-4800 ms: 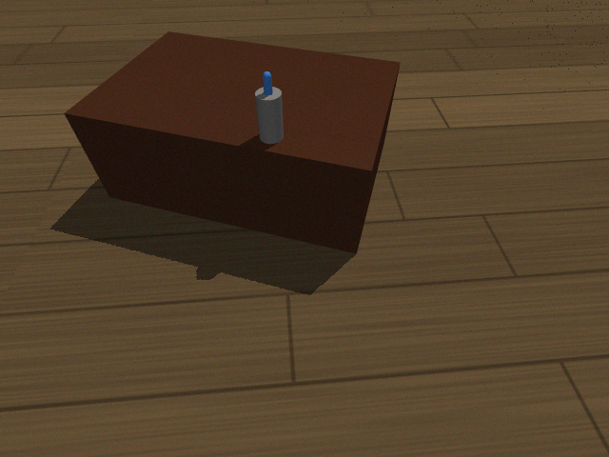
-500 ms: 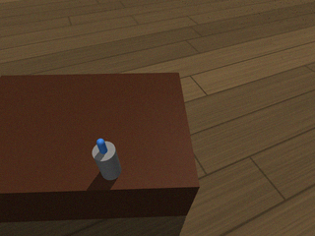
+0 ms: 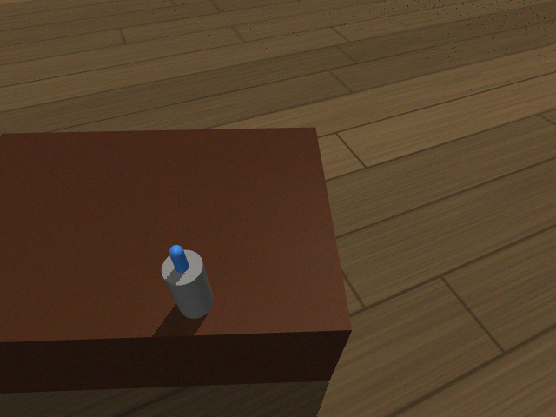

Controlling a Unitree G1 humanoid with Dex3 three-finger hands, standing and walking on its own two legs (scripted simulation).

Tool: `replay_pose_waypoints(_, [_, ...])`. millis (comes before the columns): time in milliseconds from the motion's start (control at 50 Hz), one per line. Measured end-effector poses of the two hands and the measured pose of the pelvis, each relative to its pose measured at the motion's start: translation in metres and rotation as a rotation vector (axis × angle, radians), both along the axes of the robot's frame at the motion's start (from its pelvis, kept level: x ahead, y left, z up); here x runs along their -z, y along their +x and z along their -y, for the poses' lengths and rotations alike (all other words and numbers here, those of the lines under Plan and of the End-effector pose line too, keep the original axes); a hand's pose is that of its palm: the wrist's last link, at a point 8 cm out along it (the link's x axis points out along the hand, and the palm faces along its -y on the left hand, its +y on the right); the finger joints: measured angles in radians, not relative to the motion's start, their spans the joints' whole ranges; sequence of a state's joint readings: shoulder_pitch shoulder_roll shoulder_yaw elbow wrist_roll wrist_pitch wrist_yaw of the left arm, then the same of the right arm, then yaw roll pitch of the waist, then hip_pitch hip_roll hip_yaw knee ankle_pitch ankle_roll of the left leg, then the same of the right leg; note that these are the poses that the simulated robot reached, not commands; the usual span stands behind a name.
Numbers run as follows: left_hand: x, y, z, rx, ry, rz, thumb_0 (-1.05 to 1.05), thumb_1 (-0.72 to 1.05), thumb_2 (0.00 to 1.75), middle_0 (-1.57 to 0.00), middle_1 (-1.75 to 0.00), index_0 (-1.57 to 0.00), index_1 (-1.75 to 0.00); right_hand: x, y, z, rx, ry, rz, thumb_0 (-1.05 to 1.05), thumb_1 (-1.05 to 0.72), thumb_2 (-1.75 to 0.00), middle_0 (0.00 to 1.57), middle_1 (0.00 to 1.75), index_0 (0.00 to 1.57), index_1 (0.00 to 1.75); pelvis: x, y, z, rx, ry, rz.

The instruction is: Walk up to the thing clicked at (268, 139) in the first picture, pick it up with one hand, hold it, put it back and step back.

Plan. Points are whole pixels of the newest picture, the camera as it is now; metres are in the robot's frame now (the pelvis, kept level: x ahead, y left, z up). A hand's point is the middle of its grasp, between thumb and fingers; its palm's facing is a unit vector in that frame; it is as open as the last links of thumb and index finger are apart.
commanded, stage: walk up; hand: left
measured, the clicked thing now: (186, 278) +0.44 +0.21 -0.21
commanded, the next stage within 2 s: stand in 0.16 s
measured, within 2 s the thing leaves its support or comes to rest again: neither
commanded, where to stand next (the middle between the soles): +0.04 -0.01 m, yaw +0 degrees
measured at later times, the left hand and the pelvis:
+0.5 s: hand out of the picture +0.09 +0.26 -0.15, palm faces +0.01 -0.94 -0.35, open 7.3 cm; pelvis +0.01 +0.00 +0.00, yaw +0 degrees
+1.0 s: hand out of the picture +0.08 +0.25 -0.15, palm faces +0.00 -0.94 -0.35, open 7.3 cm; pelvis +0.01 +0.00 +0.00, yaw +1 degrees
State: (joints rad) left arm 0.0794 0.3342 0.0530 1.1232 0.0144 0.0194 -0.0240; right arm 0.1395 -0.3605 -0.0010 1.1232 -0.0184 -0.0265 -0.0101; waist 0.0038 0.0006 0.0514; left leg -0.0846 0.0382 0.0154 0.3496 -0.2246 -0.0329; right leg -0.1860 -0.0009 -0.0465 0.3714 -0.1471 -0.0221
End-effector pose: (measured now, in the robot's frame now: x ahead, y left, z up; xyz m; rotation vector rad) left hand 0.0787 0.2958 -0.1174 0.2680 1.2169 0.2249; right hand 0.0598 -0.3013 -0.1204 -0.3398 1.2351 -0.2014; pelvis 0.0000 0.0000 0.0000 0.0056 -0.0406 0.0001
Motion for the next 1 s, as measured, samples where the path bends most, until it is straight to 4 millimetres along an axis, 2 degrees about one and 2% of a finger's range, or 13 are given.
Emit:
replay_pose_waypoints(300, [-0.002,0.004,0.0,0.021,0.003,0.01,0.0,0.91,0.9,-0.2,-0.3,-0.2,-0.3,0.0,0.01,-0.006,-0.003,0.016,0.009,0.01,-0.9,-0.9,0.2,0.3,0.21,0.3,-0.002,0.004,-0.003,-0.003,-0.002,0.002])
replay_pose_waypoints(520, [-0.009,0.002,-0.007,0.022,0.035,0.015,0.0,0.91,0.9,-0.2,-0.3,-0.21,-0.3,0.004,0.015,-0.014,-0.018,0.048,0.01,0.01,-0.9,-0.9,0.2,0.3,0.21,0.3,-0.002,0.005,-0.003,-0.008,0.001,0.004])
replay_pose_waypoints(740, [-0.009,-0.005,-0.007,0.02,0.045,-0.015,0.0,0.91,0.9,-0.2,-0.3,-0.2,-0.3,0.005,0.011,-0.008,-0.012,0.045,-0.01,0.01,-0.9,-0.9,0.2,0.3,0.21,0.3,-0.003,0.007,0.0,-0.009,0.002,0.001])
replay_pose_waypoints(1000, [-0.005,-0.004,0.0,0.024,0.034,-0.017,0.0,0.91,0.9,-0.2,-0.3,-0.21,-0.3,0.003,0.011,-0.001,-0.008,0.033,-0.017,0.01,-0.9,-0.9,0.2,0.3,0.2,0.3,-0.002,0.009,0.003,-0.009,-0.001,-0.002])
